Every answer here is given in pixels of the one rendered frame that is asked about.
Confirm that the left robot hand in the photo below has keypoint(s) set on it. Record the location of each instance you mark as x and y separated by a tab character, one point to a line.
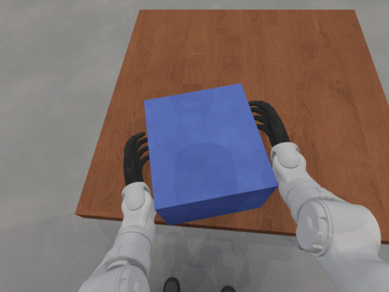
132	164

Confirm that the robot left forearm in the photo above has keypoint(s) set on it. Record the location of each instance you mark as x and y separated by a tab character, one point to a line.
134	242

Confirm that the left robot upper arm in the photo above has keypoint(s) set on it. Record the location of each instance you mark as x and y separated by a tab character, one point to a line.
126	278

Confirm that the right robot hand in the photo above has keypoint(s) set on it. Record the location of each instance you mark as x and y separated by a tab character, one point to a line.
273	125

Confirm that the right robot upper arm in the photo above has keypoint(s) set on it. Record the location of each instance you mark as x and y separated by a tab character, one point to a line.
344	239

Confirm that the robot right forearm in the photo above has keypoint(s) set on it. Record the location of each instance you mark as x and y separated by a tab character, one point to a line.
296	187

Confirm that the robot left foot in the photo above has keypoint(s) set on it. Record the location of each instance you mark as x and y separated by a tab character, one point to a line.
172	285

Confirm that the carton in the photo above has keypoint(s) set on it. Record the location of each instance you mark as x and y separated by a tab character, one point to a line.
207	157

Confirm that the table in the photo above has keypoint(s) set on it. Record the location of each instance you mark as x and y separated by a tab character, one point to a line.
313	66

